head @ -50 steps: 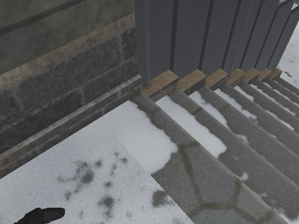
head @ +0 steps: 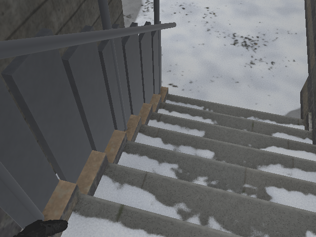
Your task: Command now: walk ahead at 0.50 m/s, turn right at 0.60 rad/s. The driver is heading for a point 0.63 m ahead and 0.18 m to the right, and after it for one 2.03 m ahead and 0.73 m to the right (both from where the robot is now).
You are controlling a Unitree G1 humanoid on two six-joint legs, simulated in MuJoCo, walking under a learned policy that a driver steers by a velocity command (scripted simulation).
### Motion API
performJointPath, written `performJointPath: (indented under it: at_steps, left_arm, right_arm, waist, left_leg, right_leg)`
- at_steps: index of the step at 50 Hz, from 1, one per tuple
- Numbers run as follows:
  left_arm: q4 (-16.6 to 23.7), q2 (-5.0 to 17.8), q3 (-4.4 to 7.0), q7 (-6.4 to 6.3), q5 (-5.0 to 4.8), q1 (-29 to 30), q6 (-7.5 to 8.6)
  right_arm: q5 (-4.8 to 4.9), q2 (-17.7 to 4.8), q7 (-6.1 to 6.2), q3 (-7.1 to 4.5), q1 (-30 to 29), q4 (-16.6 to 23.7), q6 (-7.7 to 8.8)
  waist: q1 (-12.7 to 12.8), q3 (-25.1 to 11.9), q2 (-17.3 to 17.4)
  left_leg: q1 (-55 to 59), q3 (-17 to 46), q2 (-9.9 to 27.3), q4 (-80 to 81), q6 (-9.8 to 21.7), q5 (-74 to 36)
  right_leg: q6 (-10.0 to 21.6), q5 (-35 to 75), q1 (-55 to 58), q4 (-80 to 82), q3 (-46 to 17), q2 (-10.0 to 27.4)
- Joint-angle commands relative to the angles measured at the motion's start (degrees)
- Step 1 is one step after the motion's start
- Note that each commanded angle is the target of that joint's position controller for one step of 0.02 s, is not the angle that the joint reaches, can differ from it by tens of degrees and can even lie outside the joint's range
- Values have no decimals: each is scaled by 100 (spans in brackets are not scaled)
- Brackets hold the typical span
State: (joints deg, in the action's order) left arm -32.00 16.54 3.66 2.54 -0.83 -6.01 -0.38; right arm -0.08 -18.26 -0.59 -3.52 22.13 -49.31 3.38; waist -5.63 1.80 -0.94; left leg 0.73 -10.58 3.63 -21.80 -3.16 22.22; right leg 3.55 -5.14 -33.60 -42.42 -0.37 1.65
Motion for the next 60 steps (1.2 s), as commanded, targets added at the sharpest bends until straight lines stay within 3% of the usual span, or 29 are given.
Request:
performJointPath:
  at_steps: [1,2,3,4,5,6,7,9,16,18,23,25,28,29,31,32,33,34,36,40,43,48,50,53,55,56,57,58,60]
  left_arm:
    - [155,814,426,-21,17,-1280,10]
    - [-72,1188,589,-118,-26,-2292,-7]
    - [125,1706,539,-161,-155,-1706,9]
    - [444,1530,415,-106,-62,-1751,121]
    - [353,1088,332,-31,-1,-1798,206]
    - [264,976,274,-47,-21,-1552,256]
    - [367,872,212,-56,30,-1183,315]
    - [409,737,140,-114,143,-815,332]
    - [68,769,149,-452,18,-1071,-12]
    - [134,880,121,-504,119,-822,-23]
    - [92,625,14,-606,-25,-933,-164]
    - [86,522,-26,-684,46,-927,-189]
    - [217,535,-20,-639,24,-406,-189]
    - [170,535,1,-613,-146,-406,-270]
    - [353,437,-39,-571,20,527,-176]
    - [354,267,-110,-564,-56,858,-74]
    - [362,138,-99,-574,-185,595,17]
    - [148,-55,-153,-557,-161,-377,12]
    - [-321,300,-58,-621,29,-860,-58]
    - [-141,87,-164,-580,-34,49,-291]
    - [-272,-77,-237,-552,2,208,-199]
    - [-410,-1,-228,-525,-60,141,105]
    - [-646,67,-166,-469,-36,-187,244]
    - [-1043,139,-50,-422,-55,-1088,401]
    - [-1252,392,91,-359,-71,-2074,444]
    - [-1412,592,142,-318,-91,-2571,453]
    - [-1612,1082,313,-275,-149,-2700,459]
    - [-1554,838,261,-222,-132,-2413,521]
    - [-1390,440,112,-181,-65,-1898,532]
  right_arm:
    - [124,-1227,137,-334,-631,477,-35]
    - [76,-998,178,-261,-567,581,13]
    - [-322,-255,93,-48,268,703,86]
    - [-71,-587,4,-54,203,947,285]
    - [162,-1026,31,-184,-631,988,314]
    - [183,-1013,122,-189,-845,1042,270]
    - [30,-962,236,-184,-783,894,177]
    - [-40,-849,258,-169,-679,923,9]
    - [-201,-251,211,-13,-1012,1049,-212]
    - [-183,-556,122,-122,-783,941,-202]
    - [-123,-470,90,-104,-1513,1399,-139]
    - [-99,-477,38,-77,-1459,1388,-124]
    - [-75,-546,8,-114,-1206,1368,-113]
    - [-58,-392,27,-34,-1428,1517,-131]
    - [-38,-593,-70,-165,-113,1040,-78]
    - [-24,-611,-49,-203,603,778,-2]
    - [49,-863,-30,-263,744,678,59]
    - [-12,-545,7,-88,80,808,102]
    - [-20,-46,-142,164,-609,931,147]
    - [86,-458,-49,107,-638,655,-26]
    - [167,-571,136,56,-296,553,-75]
    - [251,-607,190,-37,224,381,-201]
    - [255,-737,245,-123,168,345,-204]
    - [337,-585,262,-137,-319,473,-196]
    - [378,-402,206,-135,-841,693,-110]
    - [209,-303,165,-99,-1069,823,44]
    - [226,-70,168,-33,-1149,1064,164]
    - [367,-232,191,-42,-1625,1181,172]
    - [213,-232,150,-23,-1429,1165,76]
  waist:
    - [1148,-488,738]
    - [1617,-960,4]
    - [570,-1147,-1942]
    - [819,-2284,-2071]
    - [1083,-1502,-1020]
    - [869,-781,-490]
    - [613,-421,-166]
    - [340,-367,-259]
    - [336,-977,-80]
    - [241,-1311,86]
    - [617,-840,-385]
    - [716,-929,-588]
    - [496,-811,-639]
    - [541,-499,-692]
    - [-63,-893,-790]
    - [-480,-845,-441]
    - [-275,-487,507]
    - [544,-397,1806]
    - [907,-425,627]
    - [721,-451,512]
    - [456,-452,827]
    - [195,-112,937]
    - [230,-186,967]
    - [753,-119,605]
    - [1225,-316,-97]
    - [1307,-139,-503]
    - [1127,1,-1267]
    - [1065,590,-401]
    - [698,557,10]
  left_leg:
    - [-928,110,981,-1539,756,-5596]
    - [-1975,11,713,-3387,501,-4136]
    - [-3914,398,-216,-5581,213,1427]
    - [-4669,1611,-436,-6323,269,1308]
    - [-5117,1668,-219,-6194,387,581]
    - [-4952,1603,-54,-5665,434,65]
    - [-4474,1649,98,-5478,337,-219]
    - [-3847,1693,241,-4943,197,-429]
    - [-3712,1505,-114,-3869,15,-1429]
    - [-3412,1576,-259,-4647,59,-1948]
    - [-4664,1772,-354,-4830,88,-935]
    - [-4768,1781,-269,-4898,84,-742]
    - [-3930,1549,-213,-4527,24,-579]
    - [-3711,1175,-321,-3251,-27,-33]
    - [-1677,1069,-324,-3107,48,-942]
    - [-857,935,-403,-2073,117,-1818]
    - [-956,1573,-86,-860,497,-4671]
    - [-699,3657,1197,-477,1519,-7480]
    - [-931,3617,1504,-547,1916,-7099]
    - [-1092,3143,1028,182,1701,-3456]
    - [-936,2333,517,288,1341,-2970]
    - [-271,2677,811,360,1620,-2086]
    - [-372,2869,1169,174,1748,-2104]
    - [-1371,2461,870,-471,1508,-1818]
    - [-2849,1529,12,-2442,966,-2359]
    - [-4179,1321,-369,-3589,843,66]
    - [-5249,1658,-323,-3882,809,974]
    - [-5979,2005,20,-4110,800,785]
    - [-5676,1914,171,-3979,703,-58]
  right_leg:
    - [385,-168,2235,664,490,-580]
    - [655,320,3789,1106,-327,-251]
    - [1336,1316,4823,919,-2489,930]
    - [2101,-467,5042,2183,-4643,1571]
    - [1812,-886,4558,2385,-4058,1380]
    - [1559,-512,3629,2390,-3431,1236]
    - [1411,531,2818,2356,-3047,1037]
    - [1333,1778,2105,2329,-2432,725]
    - [1067,4693,2086,1343,-1913,312]
    - [1091,4609,1986,1027,-2253,413]
    - [1068,4426,2991,388,-2993,488]
    - [1096,4815,3389,309,-3087,592]
    - [1124,5195,2827,386,-3088,522]
    - [929,5113,2733,592,-2677,204]
    - [774,5339,1843,288,-2577,141]
    - [498,4582,1527,-189,-2265,-142]
    - [56,2287,1484,-1307,-1894,-837]
    - [-288,-2723,783,-2206,-2038,-1616]
    - [-607,-3333,783,-2050,-1990,-938]
    - [-840,-2160,1145,-1093,-1032,-209]
    - [-804,-1188,1572,-392,-349,-336]
    - [-665,-1713,1036,307,-30,-234]
    - [-500,-882,1226,227,-188,-15]
    - [-36,-759,2330,1076,91,-150]
    - [603,83,4087,1973,-1104,434]
    - [890,1656,4799,1935,-1893,1085]
    - [1530,345,4424,2284,-3152,1734]
    - [1603,-179,4181,2365,-3449,1983]
    - [1240,-53,3527,2180,-2678,1615]
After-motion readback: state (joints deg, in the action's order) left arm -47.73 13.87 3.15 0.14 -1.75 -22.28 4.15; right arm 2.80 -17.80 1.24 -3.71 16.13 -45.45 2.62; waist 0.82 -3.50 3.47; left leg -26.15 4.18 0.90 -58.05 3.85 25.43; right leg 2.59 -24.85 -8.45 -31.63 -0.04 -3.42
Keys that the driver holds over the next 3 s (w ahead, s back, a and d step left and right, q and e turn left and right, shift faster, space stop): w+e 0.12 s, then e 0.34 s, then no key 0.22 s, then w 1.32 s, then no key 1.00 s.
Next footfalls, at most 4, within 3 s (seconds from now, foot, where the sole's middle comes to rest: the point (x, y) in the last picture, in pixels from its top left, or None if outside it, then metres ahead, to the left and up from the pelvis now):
0.04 right None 0.16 -0.10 -0.77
0.64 left None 0.27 0.10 -0.77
1.04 right None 0.18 -0.12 -0.77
1.52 left None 0.52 -0.03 -0.95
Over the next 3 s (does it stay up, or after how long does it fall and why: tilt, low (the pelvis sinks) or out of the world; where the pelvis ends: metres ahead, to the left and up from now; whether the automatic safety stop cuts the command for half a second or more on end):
stays up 0.77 -0.24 -0.35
